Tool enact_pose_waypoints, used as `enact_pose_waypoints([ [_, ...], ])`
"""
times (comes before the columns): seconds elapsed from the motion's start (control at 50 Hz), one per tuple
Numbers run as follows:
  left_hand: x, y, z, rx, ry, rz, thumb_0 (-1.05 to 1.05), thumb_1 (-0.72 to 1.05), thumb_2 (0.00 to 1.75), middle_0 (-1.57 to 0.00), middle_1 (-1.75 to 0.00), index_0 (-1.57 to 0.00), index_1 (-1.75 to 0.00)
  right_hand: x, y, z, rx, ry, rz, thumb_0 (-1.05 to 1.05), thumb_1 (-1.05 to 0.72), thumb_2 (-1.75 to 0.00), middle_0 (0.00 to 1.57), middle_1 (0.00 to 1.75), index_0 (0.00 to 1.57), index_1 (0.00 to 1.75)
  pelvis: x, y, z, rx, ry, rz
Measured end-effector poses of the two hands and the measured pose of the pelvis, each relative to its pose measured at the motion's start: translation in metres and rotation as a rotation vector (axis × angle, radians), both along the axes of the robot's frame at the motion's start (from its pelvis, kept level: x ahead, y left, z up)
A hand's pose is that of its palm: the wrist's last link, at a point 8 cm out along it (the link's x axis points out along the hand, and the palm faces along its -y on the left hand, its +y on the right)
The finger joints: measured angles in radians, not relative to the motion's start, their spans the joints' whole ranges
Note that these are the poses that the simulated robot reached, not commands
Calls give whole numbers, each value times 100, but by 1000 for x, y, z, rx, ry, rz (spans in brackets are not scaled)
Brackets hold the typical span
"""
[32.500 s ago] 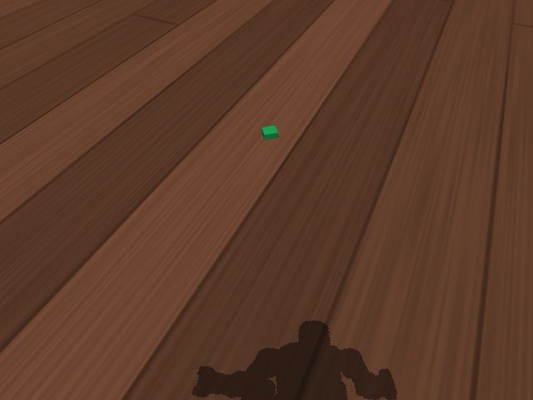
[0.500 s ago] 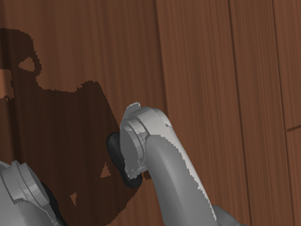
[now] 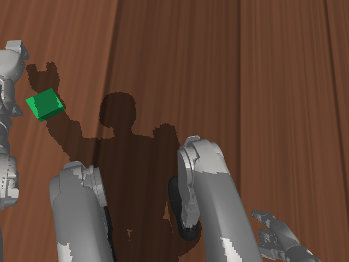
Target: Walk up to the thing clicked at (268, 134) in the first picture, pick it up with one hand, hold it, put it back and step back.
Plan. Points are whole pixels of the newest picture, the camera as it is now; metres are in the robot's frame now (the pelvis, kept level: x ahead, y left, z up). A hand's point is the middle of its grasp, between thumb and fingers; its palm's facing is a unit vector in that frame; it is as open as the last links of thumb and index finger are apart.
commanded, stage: withdraw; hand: left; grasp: from above
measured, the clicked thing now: (46, 105) +0.53 +0.26 -0.34
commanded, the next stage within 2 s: home in 0.10 s
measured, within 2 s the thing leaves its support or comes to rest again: neither
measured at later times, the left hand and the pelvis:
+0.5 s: hand (21, 86) +0.52 +0.26 -0.18, palm faces -0.33 -0.23 -0.92, open 12.0 cm; pelvis +0.02 +0.00 -0.02, yaw -1 degrees
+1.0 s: hand out of the picture +0.34 +0.24 +0.05, palm faces -0.10 -0.86 -0.51, open 7.5 cm; pelvis +0.02 +0.00 +0.16, yaw +5 degrees
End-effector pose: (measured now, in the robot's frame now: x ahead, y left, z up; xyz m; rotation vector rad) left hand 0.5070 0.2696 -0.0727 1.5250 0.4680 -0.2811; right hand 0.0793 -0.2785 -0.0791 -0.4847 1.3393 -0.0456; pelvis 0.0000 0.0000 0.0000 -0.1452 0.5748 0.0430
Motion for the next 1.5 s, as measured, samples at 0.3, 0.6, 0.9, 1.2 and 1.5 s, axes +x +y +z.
enact_pose_waypoints([
  [0.3,15,-5,-70,-9,4,8,0,-38,92,-19,-88,-18,-88,-61,12,-19,-28,166,-61,1,-89,-89,20,30,20,30,6,0,-30,-6,12,-16],
  [0.6,-9,9,-2,-237,-82,299,0,23,89,-23,-53,-22,-54,-31,24,-8,84,109,-170,1,-90,-89,20,30,20,30,20,2,10,9,81,1],
  [0.9,-145,14,126,-657,-16,571,0,83,90,-21,-33,-22,-33,107,19,106,88,-295,-25,1,-91,-90,20,30,20,30,16,0,123,45,2,38],
  [1.2,-222,-10,237,-981,15,928,1,89,89,-21,-31,-21,-31,166,60,231,168,-535,-11,1,-91,-90,20,30,20,30,42,-4,236,83,-130,65],
  [1.5,-263,-19,353,-1075,20,1026,1,90,89,-20,-30,-20,-30,166,55,333,114,-616,-74,2,-91,-90,20,30,20,30,84,1,328,106,-283,80],
])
